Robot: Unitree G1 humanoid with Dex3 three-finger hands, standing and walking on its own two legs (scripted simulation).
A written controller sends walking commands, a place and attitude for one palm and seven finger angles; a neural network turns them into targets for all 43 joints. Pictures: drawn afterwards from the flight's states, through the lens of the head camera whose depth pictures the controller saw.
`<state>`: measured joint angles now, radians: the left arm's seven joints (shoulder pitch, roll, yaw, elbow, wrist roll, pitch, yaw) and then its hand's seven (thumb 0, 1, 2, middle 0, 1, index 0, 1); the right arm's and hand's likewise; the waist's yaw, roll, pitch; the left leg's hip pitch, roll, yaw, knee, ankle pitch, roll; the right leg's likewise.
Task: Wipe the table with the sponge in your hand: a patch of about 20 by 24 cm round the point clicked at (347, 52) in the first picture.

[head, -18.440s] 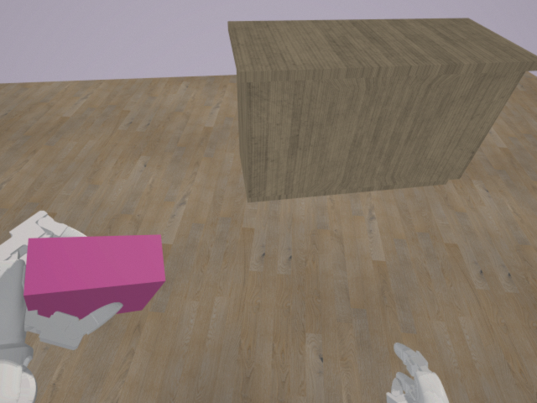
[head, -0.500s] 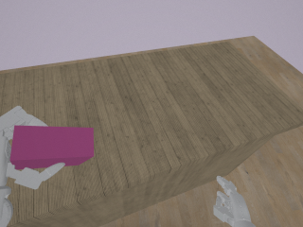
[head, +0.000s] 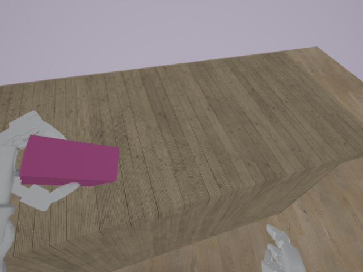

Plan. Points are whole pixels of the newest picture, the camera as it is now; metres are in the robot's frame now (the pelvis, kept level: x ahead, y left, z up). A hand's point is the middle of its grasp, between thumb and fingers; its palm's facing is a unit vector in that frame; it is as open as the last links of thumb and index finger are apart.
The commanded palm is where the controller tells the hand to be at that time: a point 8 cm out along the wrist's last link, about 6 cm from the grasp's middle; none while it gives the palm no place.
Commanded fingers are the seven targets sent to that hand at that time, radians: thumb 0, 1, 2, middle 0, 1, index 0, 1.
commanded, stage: turn the palm down, sponge in hand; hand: left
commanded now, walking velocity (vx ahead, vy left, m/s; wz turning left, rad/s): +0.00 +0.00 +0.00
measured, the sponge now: (80, 167) +0.25 +0.21 +0.14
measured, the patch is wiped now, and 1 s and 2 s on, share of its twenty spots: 0.00 0.00 0.00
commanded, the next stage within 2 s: none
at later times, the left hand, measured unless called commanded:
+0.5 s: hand (48, 178) +0.21 +0.24 +0.17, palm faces +0.38 -0.60 -0.70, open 9.8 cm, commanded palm +0.17 +0.25 +0.20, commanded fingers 0.00 0.10 1.30 -1.20 -1.60 -1.20 -1.60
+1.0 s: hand (74, 176) +0.22 +0.20 +0.16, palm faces +0.23 -0.38 -0.90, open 9.8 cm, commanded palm +0.19 +0.22 +0.21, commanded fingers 0.00 0.10 1.30 -1.20 -1.60 -1.20 -1.60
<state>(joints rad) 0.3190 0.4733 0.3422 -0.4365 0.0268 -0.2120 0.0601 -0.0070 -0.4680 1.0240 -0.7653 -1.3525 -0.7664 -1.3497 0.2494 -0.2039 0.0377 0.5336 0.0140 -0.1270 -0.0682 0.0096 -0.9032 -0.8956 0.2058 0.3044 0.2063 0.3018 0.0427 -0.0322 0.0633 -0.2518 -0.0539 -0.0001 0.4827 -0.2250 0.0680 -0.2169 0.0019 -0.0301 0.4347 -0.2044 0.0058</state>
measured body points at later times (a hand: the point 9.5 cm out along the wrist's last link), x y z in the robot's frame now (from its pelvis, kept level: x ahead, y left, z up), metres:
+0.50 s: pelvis -0.02 -0.06 -0.01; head -0.03 -0.09 +0.43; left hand +0.18 +0.26 +0.20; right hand +0.21 -0.27 -0.09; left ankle +0.02 +0.07 -0.74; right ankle +0.01 -0.13 -0.74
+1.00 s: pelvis +0.00 -0.07 -0.02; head -0.01 -0.12 +0.43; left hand +0.20 +0.22 +0.21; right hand +0.20 -0.32 -0.10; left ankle +0.02 +0.07 -0.74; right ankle +0.01 -0.13 -0.74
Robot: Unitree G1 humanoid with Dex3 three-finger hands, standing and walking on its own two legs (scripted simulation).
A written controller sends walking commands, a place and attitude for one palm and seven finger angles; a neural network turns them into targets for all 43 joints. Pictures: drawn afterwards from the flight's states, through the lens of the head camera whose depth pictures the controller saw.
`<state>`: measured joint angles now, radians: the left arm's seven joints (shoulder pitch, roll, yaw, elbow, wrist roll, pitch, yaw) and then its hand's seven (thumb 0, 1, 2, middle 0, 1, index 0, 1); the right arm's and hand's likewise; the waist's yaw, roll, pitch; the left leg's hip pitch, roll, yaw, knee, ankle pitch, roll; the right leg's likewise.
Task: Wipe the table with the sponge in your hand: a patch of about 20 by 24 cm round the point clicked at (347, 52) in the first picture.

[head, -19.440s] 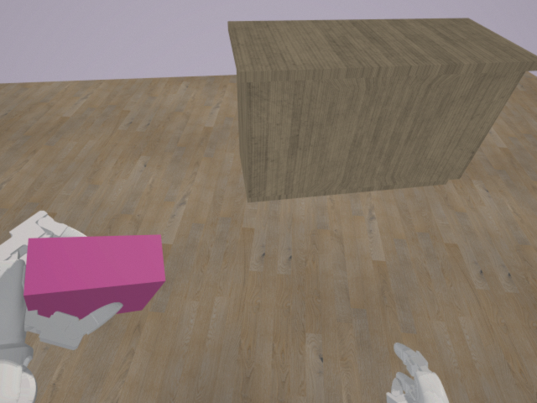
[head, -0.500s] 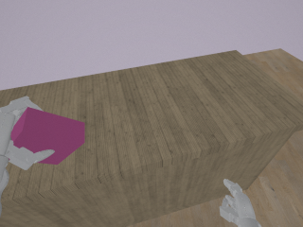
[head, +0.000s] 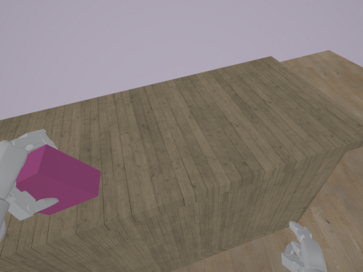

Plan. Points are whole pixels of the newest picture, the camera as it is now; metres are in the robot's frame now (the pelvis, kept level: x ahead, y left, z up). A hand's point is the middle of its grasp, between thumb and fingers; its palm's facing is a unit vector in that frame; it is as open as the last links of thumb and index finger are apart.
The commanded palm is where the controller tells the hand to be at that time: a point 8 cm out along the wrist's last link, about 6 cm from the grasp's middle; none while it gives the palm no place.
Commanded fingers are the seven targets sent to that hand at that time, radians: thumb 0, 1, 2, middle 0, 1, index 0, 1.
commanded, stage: turn the palm down, sponge in hand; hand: left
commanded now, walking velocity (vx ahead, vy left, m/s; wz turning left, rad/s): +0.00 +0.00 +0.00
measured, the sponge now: (57, 187) +0.22 +0.27 +0.13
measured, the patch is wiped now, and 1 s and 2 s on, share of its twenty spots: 0.00 0.00 0.00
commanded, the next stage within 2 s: move the sponge above the wiping area in 1.16 s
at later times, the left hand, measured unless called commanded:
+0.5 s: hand (15, 171) +0.22 +0.32 +0.19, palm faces +0.18 -0.17 -0.97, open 9.8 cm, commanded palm +0.17 +0.32 +0.25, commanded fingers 0.00 0.10 1.30 -1.20 -1.60 -1.20 -1.60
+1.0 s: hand (11, 171) +0.22 +0.33 +0.19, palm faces +0.14 -0.06 -0.99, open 9.8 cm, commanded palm +0.17 +0.32 +0.25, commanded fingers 0.00 0.10 1.30 -1.20 -1.60 -1.20 -1.60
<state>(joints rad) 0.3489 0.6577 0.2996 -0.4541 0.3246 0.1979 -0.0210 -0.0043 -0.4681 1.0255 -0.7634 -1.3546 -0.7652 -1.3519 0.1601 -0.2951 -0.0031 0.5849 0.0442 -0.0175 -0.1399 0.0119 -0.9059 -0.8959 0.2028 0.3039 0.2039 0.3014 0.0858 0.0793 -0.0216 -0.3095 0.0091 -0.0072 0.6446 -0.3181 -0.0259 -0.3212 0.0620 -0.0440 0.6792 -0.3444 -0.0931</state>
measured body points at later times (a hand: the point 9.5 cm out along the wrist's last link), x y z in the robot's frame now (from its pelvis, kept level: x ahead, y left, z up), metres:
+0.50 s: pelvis -0.02 +0.03 +0.02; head -0.03 -0.01 +0.46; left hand +0.20 +0.32 +0.24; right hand +0.25 -0.15 -0.05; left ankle +0.02 +0.15 -0.72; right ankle +0.01 -0.05 -0.72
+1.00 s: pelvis -0.02 +0.04 +0.02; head -0.04 -0.01 +0.47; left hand +0.20 +0.33 +0.24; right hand +0.26 -0.14 -0.05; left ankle +0.02 +0.15 -0.72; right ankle +0.01 -0.05 -0.72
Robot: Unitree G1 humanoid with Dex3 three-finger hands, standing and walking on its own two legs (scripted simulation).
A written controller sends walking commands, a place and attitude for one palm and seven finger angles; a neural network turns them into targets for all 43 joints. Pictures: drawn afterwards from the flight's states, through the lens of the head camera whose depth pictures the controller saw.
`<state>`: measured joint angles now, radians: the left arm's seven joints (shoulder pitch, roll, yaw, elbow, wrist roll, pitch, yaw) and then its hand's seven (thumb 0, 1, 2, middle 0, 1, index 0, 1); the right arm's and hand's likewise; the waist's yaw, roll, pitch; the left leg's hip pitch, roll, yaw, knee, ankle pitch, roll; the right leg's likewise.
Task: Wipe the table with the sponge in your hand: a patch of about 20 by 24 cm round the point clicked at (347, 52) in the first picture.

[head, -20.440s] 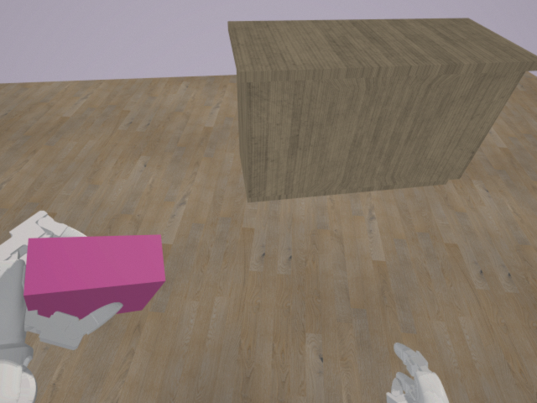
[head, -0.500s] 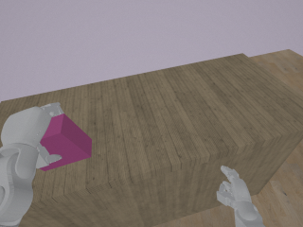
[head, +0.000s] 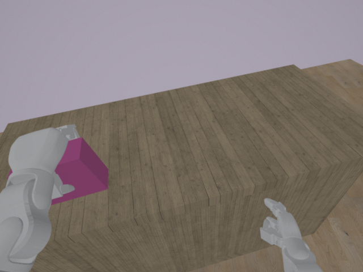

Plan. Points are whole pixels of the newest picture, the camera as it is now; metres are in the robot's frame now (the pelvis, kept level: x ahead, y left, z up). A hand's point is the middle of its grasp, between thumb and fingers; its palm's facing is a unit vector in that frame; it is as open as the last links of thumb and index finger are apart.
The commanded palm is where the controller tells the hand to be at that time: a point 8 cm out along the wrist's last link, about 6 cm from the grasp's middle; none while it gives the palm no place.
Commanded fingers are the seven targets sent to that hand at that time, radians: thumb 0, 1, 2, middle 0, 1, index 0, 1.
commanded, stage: turn the palm down, sponge in hand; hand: left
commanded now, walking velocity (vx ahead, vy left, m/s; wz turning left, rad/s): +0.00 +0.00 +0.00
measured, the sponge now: (70, 178) +0.24 +0.29 +0.12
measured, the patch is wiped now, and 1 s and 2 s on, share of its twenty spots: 0.00 0.00 0.00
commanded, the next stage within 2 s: move the sponge above the wiping area in 0.16 s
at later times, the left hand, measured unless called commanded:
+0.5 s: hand (65, 166) +0.24 +0.28 +0.16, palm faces +0.09 -0.04 -1.00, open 9.8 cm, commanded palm +0.20 +0.28 +0.22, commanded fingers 0.00 0.10 1.30 -1.20 -1.60 -1.20 -1.60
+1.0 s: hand (62, 172) +0.23 +0.29 +0.14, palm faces +0.09 -0.06 -0.99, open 9.8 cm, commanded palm +0.20 +0.28 +0.21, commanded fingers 0.00 0.10 1.30 -1.20 -1.60 -1.20 -1.60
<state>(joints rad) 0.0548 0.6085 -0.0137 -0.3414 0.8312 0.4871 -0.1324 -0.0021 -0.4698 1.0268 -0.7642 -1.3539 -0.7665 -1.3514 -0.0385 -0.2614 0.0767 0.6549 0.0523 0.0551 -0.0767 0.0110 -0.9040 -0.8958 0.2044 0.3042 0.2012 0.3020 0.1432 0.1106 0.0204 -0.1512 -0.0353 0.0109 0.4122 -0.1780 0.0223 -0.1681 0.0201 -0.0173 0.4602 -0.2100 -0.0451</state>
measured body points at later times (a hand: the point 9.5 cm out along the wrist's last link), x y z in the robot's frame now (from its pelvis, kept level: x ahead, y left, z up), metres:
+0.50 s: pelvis +0.00 -0.02 +0.00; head -0.02 -0.07 +0.44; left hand +0.23 +0.28 +0.21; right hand +0.27 -0.20 -0.07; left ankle +0.03 +0.11 -0.74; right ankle +0.03 -0.09 -0.74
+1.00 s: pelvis +0.02 -0.01 +0.00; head +0.00 -0.06 +0.45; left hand +0.22 +0.29 +0.20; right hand +0.28 -0.20 -0.07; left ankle +0.03 +0.11 -0.74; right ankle +0.03 -0.09 -0.74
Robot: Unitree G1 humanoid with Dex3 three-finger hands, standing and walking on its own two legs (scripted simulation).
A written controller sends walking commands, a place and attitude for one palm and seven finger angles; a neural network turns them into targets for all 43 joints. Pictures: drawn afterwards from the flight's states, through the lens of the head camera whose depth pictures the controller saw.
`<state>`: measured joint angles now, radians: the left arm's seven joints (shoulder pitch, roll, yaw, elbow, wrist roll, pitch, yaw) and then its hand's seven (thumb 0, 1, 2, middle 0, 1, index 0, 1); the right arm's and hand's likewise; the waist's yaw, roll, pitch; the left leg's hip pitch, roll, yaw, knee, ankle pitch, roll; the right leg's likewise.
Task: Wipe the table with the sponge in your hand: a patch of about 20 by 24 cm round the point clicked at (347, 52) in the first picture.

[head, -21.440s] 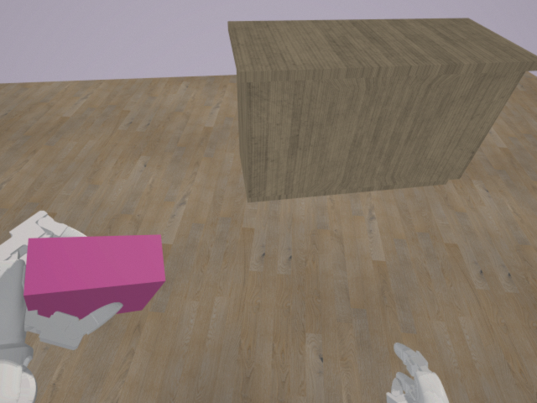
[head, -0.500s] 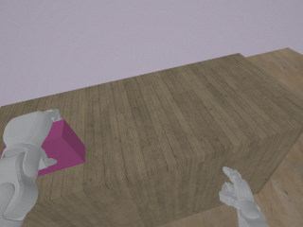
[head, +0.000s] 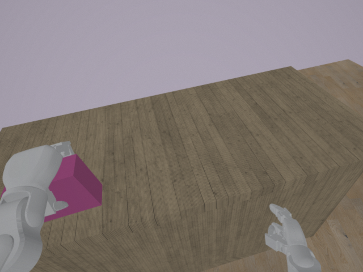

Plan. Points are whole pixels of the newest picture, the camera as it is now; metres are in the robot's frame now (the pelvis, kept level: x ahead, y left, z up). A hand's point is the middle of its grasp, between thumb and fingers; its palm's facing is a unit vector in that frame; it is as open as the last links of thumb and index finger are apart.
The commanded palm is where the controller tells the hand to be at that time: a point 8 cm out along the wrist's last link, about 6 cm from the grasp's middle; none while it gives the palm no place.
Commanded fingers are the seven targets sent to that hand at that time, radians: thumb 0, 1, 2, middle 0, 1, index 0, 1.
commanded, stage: move the sponge above the wiping area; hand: left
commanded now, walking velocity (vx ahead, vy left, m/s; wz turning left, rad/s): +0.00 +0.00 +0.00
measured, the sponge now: (63, 194) +0.21 +0.30 +0.09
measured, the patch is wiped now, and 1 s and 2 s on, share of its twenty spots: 0.00 0.00 0.00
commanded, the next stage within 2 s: none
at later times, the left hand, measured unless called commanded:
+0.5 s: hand (60, 187) +0.21 +0.29 +0.12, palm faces +0.04 -0.08 -1.00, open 9.8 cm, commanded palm +0.19 +0.28 +0.19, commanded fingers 0.00 0.10 1.30 -1.20 -1.60 -1.20 -1.60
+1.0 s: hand (67, 190) +0.22 +0.29 +0.11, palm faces +0.01 -0.08 -1.00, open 9.8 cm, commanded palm +0.19 +0.28 +0.17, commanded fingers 0.00 0.10 1.30 -1.20 -1.60 -1.20 -1.60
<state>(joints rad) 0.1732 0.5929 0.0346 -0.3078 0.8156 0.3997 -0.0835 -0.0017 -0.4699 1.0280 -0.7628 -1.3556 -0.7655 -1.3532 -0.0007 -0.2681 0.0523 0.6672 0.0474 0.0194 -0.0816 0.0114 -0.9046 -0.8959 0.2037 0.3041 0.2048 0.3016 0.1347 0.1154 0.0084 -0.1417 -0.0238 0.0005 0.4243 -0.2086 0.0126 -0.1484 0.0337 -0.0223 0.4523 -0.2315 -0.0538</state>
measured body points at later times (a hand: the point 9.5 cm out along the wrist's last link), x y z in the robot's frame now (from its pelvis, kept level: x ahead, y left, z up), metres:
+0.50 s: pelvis +0.00 +0.00 +0.00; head -0.03 -0.04 +0.45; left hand +0.21 +0.29 +0.18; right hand +0.26 -0.18 -0.07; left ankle +0.02 +0.11 -0.74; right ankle +0.01 -0.09 -0.74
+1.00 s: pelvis +0.00 +0.00 +0.00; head -0.02 -0.05 +0.45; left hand +0.21 +0.29 +0.16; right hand +0.26 -0.20 -0.08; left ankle +0.02 +0.11 -0.74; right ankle +0.01 -0.09 -0.74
